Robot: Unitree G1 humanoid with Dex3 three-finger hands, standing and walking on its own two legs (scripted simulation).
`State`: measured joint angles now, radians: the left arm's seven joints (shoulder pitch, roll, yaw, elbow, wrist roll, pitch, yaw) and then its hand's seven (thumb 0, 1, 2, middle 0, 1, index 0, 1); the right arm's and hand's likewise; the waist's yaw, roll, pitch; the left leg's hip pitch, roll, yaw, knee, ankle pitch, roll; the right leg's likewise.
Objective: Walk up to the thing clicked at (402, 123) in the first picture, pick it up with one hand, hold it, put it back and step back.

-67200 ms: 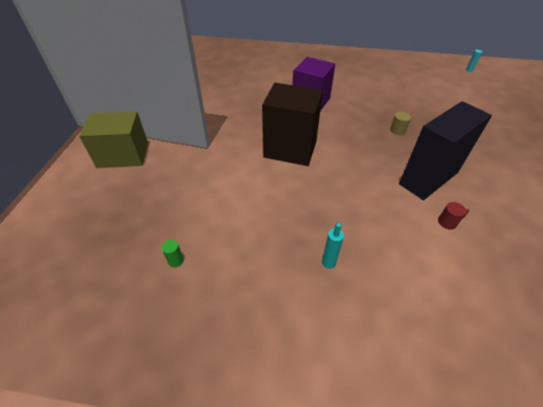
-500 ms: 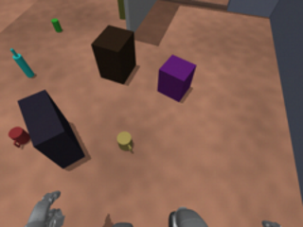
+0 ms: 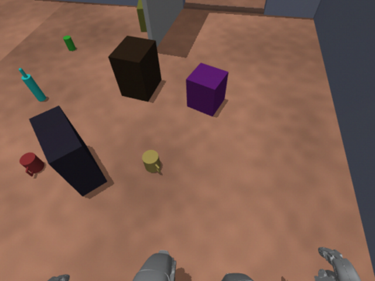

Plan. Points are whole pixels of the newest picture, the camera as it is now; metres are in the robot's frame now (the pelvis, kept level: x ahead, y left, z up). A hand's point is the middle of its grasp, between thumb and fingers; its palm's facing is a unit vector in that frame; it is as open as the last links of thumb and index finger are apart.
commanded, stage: step back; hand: left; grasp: from above
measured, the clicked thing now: (153, 163) +0.77 +0.25 -0.70
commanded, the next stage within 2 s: stand in 1.78 s
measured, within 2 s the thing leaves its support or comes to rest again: neither
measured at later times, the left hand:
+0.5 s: hand out of the picture -0.07 +0.25 -0.14, palm faces +0.05 -0.93 -0.35, open 7.4 cm
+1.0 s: hand out of the picture -0.24 +0.24 -0.13, palm faces +0.11 -0.90 -0.42, open 7.4 cm
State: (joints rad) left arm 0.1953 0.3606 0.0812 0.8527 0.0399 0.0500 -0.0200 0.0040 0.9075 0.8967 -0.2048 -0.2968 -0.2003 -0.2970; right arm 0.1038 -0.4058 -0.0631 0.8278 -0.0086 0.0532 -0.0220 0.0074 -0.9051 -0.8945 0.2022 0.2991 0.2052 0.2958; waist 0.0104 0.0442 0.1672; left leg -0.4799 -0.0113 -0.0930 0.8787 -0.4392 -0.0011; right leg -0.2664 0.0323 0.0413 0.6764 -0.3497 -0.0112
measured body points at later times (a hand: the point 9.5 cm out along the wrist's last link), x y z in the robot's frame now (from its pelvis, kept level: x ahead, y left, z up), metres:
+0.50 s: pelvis -0.16 -0.02 +0.01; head -0.11 +0.01 +0.45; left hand -0.07 +0.30 -0.12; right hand -0.04 -0.33 -0.09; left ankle -0.12 +0.11 -0.72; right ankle -0.20 -0.17 -0.64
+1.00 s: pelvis -0.28 -0.05 +0.01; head -0.28 -0.05 +0.45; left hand -0.24 +0.29 -0.10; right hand -0.22 -0.35 -0.12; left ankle -0.30 +0.07 -0.72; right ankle -0.24 -0.17 -0.71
